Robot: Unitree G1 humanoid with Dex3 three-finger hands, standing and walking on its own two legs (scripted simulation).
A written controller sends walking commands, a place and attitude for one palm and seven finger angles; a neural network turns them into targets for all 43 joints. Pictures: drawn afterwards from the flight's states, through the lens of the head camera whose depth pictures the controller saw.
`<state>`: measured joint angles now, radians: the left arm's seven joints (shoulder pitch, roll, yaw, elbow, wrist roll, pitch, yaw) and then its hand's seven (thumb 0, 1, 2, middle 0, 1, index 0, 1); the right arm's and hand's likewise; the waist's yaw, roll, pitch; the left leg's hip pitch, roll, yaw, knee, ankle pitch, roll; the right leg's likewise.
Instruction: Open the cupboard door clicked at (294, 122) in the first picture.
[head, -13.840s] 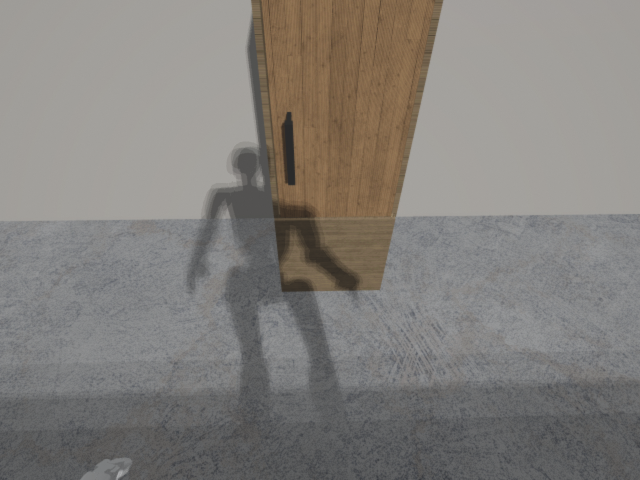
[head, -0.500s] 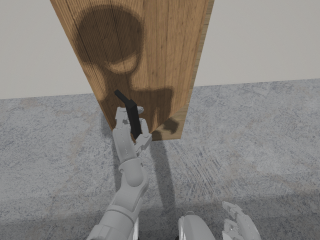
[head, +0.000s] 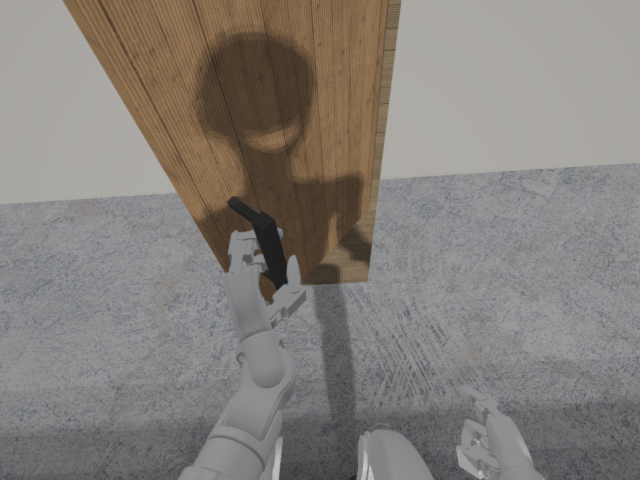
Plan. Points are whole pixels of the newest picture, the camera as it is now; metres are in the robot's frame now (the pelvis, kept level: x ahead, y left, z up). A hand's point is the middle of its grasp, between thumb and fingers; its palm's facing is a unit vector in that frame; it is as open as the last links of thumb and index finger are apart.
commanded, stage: open thumb and fingers to let go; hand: left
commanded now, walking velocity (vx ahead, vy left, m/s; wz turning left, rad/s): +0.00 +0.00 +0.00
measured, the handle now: (263, 250) +0.40 +0.07 +0.03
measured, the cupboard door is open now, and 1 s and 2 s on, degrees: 48 45 45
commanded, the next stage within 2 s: slide the hand sideways off the handle in 0.64 s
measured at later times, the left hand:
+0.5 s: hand (287, 279) +0.36 +0.04 +0.02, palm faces +0.34 -0.94 -0.07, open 14.2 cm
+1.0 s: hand (278, 297) +0.33 +0.05 +0.02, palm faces -0.09 -1.00 +0.03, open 16.4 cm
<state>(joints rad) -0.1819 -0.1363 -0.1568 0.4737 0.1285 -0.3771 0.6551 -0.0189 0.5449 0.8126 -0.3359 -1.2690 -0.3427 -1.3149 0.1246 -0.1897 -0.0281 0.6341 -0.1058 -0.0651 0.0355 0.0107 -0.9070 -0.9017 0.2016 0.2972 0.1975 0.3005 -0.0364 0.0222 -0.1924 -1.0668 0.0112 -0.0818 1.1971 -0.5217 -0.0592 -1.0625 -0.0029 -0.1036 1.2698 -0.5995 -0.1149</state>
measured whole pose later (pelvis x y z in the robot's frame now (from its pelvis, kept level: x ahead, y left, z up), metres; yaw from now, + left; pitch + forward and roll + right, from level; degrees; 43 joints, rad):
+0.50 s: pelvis -0.02 +0.03 -0.01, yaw -2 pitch +22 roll +2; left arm -0.33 -0.17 -0.11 0.60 0.15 -0.39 0.75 0.00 -0.45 0.32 -0.28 -0.98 -0.30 -0.98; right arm 0.17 -0.17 -0.03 0.68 -0.13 -0.10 0.02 0.01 -0.91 -0.90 0.20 0.30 0.20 0.30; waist -0.06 0.04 -0.19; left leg -1.13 0.01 -0.06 1.24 -0.50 -0.06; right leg -1.12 0.00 -0.07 1.28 -0.55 -0.08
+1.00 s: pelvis -0.02 +0.07 -0.01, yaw -3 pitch +22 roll -1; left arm -0.26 -0.07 -0.25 0.53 0.04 -0.50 0.36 -0.01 -0.50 0.30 -0.18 -0.34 -0.13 -0.35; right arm 0.20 -0.20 -0.03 0.59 -0.07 -0.02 0.06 0.01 -0.91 -0.90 0.20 0.30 0.20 0.30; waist -0.04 0.05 -0.16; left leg -1.14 -0.01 -0.04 1.31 -0.55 -0.01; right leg -1.12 -0.02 -0.05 1.31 -0.57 -0.02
